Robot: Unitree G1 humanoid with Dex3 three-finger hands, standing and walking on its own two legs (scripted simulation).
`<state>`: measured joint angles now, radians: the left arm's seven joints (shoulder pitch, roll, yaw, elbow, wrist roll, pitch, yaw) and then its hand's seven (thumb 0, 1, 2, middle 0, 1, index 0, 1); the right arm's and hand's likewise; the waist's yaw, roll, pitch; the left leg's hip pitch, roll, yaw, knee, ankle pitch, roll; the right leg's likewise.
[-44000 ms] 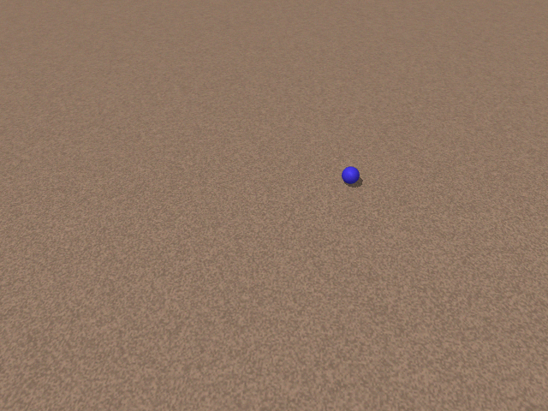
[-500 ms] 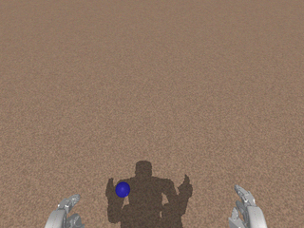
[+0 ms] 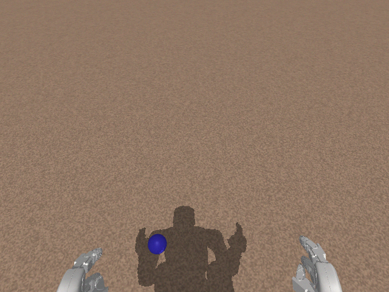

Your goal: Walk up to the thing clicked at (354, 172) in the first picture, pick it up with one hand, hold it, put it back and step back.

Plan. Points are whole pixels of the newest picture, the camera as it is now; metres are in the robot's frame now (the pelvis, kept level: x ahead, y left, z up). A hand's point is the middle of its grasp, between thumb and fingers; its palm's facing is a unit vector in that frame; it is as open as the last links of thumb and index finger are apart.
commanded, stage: home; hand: left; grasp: from above
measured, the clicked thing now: (157, 243) +0.46 +0.17 -0.67
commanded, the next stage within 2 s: stand in 0.04 s
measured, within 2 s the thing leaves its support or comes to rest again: neither
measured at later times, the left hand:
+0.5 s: hand out of the picture +0.08 +0.24 -0.11, palm faces +0.03 -0.94 -0.34, open 7.4 cm
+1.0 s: hand out of the picture +0.02 +0.24 -0.10, palm faces +0.04 -0.94 -0.34, open 7.4 cm
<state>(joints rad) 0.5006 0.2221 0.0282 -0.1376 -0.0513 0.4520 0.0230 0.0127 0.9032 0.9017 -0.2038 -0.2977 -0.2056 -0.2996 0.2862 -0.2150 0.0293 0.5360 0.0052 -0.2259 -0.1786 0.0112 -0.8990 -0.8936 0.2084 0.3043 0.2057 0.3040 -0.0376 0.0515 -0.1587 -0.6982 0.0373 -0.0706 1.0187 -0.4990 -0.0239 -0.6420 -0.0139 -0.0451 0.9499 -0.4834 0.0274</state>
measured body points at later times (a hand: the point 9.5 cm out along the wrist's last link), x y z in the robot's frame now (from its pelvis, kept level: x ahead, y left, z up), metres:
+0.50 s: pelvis -0.01 +0.00 +0.04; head +0.00 +0.01 +0.49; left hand +0.07 +0.29 -0.08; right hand +0.08 -0.28 -0.09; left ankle +0.00 +0.13 -0.68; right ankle -0.01 -0.14 -0.68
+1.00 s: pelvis -0.01 +0.00 +0.06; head -0.01 -0.01 +0.51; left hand +0.02 +0.29 -0.07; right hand +0.06 -0.28 -0.08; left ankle +0.00 +0.13 -0.68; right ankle -0.01 -0.14 -0.68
